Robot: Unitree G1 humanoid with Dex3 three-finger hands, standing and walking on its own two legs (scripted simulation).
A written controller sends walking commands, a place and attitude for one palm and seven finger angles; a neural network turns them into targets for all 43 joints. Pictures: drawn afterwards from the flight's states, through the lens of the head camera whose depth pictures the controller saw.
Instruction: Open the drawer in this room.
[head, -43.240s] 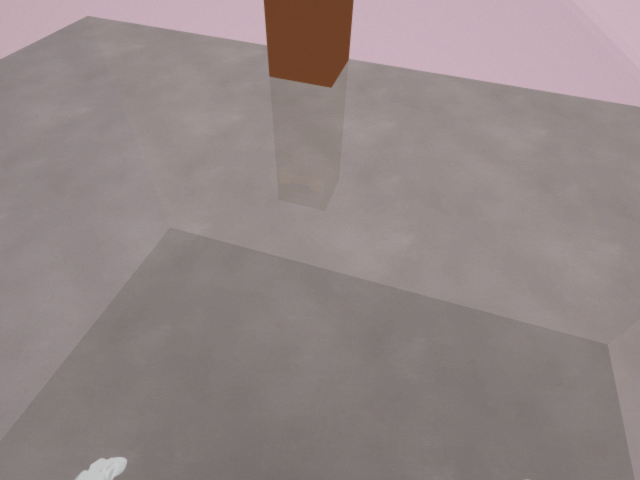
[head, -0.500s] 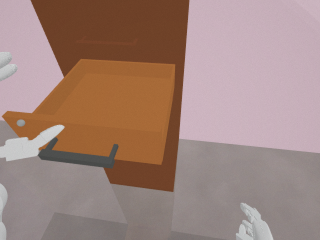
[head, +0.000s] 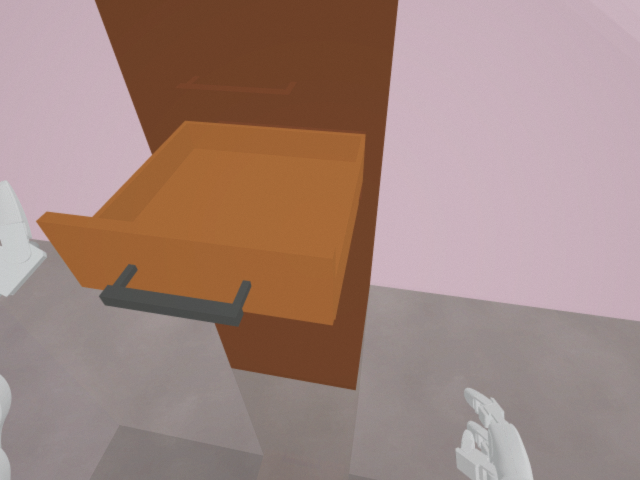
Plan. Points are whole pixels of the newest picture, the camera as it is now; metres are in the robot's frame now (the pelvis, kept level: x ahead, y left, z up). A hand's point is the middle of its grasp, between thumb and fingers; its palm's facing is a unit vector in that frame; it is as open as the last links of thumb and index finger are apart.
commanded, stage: draw the hand back to the body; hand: left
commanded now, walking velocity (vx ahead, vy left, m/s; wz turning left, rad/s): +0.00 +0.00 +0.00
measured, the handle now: (178, 292) +0.30 +0.23 +0.09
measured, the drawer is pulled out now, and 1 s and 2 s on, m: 0.29 0.29 0.29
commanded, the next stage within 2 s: step back with the hand held close in 0.02 s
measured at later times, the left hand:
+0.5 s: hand (17, 286) +0.16 +0.24 +0.27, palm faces +0.52 -0.68 -0.52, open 7.4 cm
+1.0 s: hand out of the picture +0.08 +0.24 +0.29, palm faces +0.63 -0.67 -0.39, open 7.4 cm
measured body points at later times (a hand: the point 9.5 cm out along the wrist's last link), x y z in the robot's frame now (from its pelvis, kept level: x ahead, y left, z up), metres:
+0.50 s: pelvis -0.04 +0.01 -0.01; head -0.02 +0.01 +0.44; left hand +0.12 +0.27 +0.30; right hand +0.13 -0.23 -0.09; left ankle -0.02 +0.13 -0.74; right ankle +0.04 -0.13 -0.74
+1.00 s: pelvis -0.11 +0.01 -0.03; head -0.09 +0.02 +0.42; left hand +0.04 +0.28 +0.30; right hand +0.06 -0.23 -0.11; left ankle -0.02 +0.13 -0.74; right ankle -0.01 -0.12 -0.74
